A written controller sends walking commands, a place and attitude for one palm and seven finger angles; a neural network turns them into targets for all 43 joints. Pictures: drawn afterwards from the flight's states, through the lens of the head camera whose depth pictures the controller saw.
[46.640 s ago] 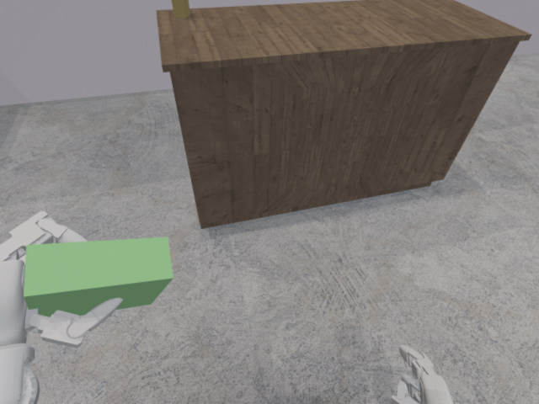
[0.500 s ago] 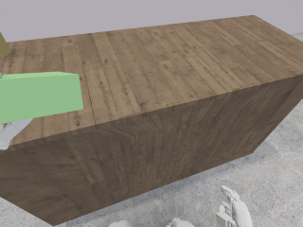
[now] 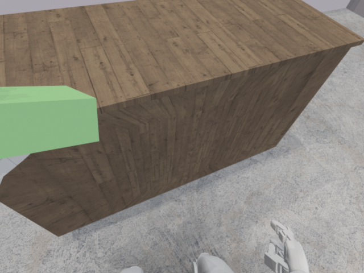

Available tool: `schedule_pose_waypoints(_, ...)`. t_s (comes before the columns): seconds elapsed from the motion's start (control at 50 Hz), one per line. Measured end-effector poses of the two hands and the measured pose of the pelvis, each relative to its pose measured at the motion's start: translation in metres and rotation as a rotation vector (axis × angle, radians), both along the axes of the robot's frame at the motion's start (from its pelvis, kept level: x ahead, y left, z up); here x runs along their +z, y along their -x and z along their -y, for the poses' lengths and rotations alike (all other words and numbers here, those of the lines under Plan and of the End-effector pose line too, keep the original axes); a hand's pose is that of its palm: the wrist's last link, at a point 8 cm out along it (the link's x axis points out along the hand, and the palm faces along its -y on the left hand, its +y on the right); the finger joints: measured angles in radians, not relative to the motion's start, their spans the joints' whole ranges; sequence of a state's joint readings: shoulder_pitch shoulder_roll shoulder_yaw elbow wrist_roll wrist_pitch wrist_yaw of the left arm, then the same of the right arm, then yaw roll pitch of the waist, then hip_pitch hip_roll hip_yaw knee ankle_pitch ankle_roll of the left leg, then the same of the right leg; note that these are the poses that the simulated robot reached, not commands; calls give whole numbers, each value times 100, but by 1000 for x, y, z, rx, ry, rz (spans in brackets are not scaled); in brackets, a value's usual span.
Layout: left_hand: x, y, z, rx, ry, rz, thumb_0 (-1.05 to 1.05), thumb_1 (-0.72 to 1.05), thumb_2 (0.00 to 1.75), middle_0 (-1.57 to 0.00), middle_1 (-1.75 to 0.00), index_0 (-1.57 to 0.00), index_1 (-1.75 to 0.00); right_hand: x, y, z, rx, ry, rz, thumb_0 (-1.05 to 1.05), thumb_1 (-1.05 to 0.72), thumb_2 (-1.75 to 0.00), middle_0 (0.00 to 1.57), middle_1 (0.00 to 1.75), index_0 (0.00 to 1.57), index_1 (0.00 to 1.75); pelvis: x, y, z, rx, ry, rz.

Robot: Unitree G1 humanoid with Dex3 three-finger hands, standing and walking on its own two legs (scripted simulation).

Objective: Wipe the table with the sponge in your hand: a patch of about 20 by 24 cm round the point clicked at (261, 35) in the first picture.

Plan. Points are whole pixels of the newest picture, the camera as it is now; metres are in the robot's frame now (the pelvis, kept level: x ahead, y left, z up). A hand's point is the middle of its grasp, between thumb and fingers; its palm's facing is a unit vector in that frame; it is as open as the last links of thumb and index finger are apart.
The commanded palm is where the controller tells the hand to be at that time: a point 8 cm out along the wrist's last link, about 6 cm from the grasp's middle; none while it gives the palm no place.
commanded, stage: stop stepping back and stand still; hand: left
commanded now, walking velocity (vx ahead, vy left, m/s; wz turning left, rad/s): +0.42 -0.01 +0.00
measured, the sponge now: (42, 113) +0.26 +0.20 +0.27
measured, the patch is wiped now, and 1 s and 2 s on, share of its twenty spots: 0.95 0.95 0.95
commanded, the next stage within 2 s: stand and wait in 1.20 s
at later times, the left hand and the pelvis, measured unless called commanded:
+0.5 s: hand out of the picture +0.14 +0.20 +0.29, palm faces +0.51 -0.81 -0.30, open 9.2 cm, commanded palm +0.07 +0.24 +0.30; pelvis -0.09 -0.04 -0.01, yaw +0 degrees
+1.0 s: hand out of the picture +0.14 +0.21 +0.28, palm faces +0.48 -0.81 -0.34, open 9.2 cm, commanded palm +0.08 +0.27 +0.30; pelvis -0.07 -0.02 +0.00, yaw +0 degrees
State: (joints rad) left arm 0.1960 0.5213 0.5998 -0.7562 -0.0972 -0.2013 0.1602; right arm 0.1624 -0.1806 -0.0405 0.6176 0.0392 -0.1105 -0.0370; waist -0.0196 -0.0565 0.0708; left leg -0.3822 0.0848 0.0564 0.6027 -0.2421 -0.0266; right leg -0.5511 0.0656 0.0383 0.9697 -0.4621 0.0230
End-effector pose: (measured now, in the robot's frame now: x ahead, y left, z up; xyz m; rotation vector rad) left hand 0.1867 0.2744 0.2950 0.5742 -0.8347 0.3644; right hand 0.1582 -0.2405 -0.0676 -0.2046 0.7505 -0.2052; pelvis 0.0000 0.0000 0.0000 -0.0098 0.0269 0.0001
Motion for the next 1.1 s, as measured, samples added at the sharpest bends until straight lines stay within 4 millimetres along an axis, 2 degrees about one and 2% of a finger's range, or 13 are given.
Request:
schedule_pose_waypoints(0.06, 1, 17, 4, 32, 38, -4, -2, -46, 108, -79, -140, -85, -140, -7, 27, 1, 12, -42, 11, 2, -90, -90, 20, 30, 20, 30, -2, 15, 7, -6, 9, 14)
schedule_pose_waypoints(0.14, -6, 39, 24, -3, 29, -17, -2, -46, 108, -79, -140, -85, -140, -23, 56, 8, 23, -60, 0, 2, -90, -90, 20, 30, 21, 30, -13, 39, 15, -3, 26, 50)
schedule_pose_waypoints(0.22, -5, 58, 34, -72, 38, -43, -2, -46, 108, -79, -140, -85, -140, -20, 86, 14, -23, -55, -51, 2, -90, -90, 20, 30, 21, 30, -6, 54, 16, -19, 12, 53)
schedule_pose_waypoints(0.32, 1, 75, 30, -75, 24, 0, -2, -47, 108, -79, -140, -85, -140, -13, 110, 20, -55, -13, 0, 2, -90, -90, 20, 30, 21, 30, -9, 74, 15, -56, 10, 42)
schedule_pose_waypoints(0.42, 9, 77, 23, 4, 112, -15, -2, -47, 108, -79, -140, -85, -140, -9, 127, 20, -29, -58, 20, 2, -90, -90, 20, 30, 20, 30, 1, 84, 27, -24, 0, 39)
schedule_pose_waypoints(0.52, -8, 97, 40, 6, 88, -87, -2, -46, 108, -79, -140, -85, -141, -21, 125, 31, 30, -63, -10, 2, -90, -90, 20, 30, 21, 30, -6, 96, 37, 5, 11, 36)
schedule_pose_waypoints(0.58, -13, 110, 48, -18, 85, -135, -2, -46, 108, -79, -140, -85, -141, -14, 126, 36, 16, -52, -45, 2, -90, -90, 20, 30, 21, 30, 3, 96, 39, 7, 5, 28)
schedule_pose_waypoints(0.66, -4, 120, 47, 2, 54, -111, -2, -47, 108, -79, -140, -85, -140, 0, 119, 41, 21, -8, -30, 2, -90, -90, 20, 30, 21, 30, 10, 94, 39, 4, -31, 21)
schedule_pose_waypoints(0.76, 2, 112, 32, 31, 56, -29, -2, -47, 108, -79, -140, -85, -140, -2, 96, 40, 27, 20, 38, 2, -90, -90, 20, 30, 20, 30, -1, 93, 29, 13, -2, 41)
schedule_pose_waypoints(0.88, -2, 89, 20, 51, 112, -54, -2, -46, 108, -79, -140, -85, -140, 1, 75, 18, 47, -35, 81, 2, -90, -90, 20, 30, 20, 30, 0, 81, 24, 19, 8, 43)
schedule_pose_waypoints(0.98, -7, 83, 23, 12, 67, -100, -2, -46, 108, -79, -140, -85, -141, 4, 68, -1, 63, -64, 72, 2, -90, -90, 20, 30, 20, 30, 3, 75, 17, 10, -2, 42)
schedule_pose_waypoints(1.1, -1, 89, 21, 11, 4, -103, -2, -47, 108, -79, -140, -85, -140, 2, 67, -16, 91, -83, 48, 2, -90, -90, 20, 30, 21, 30, 6, 78, 12, 1, 2, 38)
